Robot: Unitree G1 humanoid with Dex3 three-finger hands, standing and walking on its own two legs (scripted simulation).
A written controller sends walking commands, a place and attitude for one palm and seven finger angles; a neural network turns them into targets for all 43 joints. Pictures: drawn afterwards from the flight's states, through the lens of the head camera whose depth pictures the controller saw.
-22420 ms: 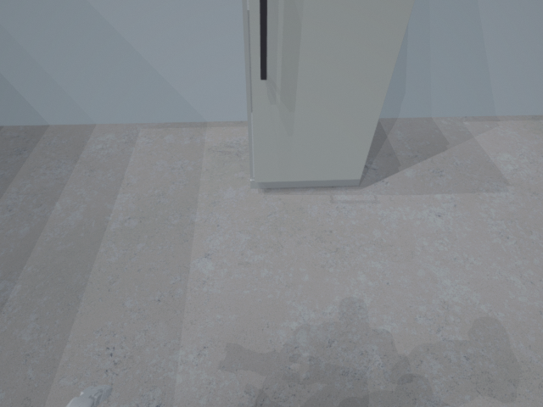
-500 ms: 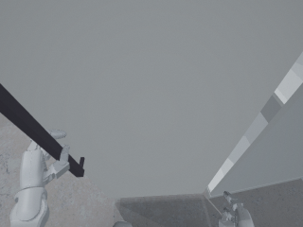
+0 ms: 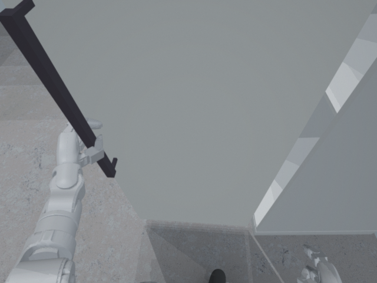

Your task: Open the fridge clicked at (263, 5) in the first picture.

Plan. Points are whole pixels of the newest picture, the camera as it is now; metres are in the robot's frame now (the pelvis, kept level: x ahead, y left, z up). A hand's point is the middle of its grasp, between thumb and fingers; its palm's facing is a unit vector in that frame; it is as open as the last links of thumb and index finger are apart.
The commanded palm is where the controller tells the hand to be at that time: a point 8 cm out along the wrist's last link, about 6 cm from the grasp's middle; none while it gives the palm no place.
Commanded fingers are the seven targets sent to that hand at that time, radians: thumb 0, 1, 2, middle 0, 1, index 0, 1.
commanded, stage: stop walking and hold the door back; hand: left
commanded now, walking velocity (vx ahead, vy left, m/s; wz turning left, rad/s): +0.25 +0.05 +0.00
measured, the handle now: (82, 116) +0.42 +0.26 +0.11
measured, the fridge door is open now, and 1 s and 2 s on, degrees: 85 76 78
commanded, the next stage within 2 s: loosen the grip on the handle in 1.72 s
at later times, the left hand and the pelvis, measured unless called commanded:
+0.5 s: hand (106, 121) +0.45 +0.24 +0.05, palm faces +0.32 -0.92 -0.24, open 5.7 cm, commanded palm +0.41 +0.31 +0.04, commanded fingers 0.00 0.90 0.90 -0.45 -1.40 -0.45 -1.40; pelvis +0.00 -0.01 -0.02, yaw -3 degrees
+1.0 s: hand (106, 124) +0.45 +0.24 +0.04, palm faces +0.18 -0.95 -0.27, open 5.6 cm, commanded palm +0.41 +0.30 +0.04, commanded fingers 0.00 0.90 0.90 -0.45 -1.40 -0.45 -1.40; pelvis +0.04 +0.03 -0.02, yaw -8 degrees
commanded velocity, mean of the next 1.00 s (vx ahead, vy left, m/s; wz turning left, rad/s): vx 0.05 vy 0.02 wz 0.00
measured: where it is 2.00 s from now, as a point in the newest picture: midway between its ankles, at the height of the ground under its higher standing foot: outside the picture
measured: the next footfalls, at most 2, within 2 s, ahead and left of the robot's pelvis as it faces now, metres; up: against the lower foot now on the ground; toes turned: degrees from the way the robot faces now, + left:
left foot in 0.10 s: -0.01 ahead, +0.12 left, +0.00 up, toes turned +5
right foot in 0.42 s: +0.04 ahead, -0.07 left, +0.00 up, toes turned -12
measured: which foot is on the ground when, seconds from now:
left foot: up 0.00-0.08, down 0.10-0.42, up 0.44-0.74, down 0.76-1.00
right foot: down 0.00-0.10, up 0.12-0.40, down 0.42-1.00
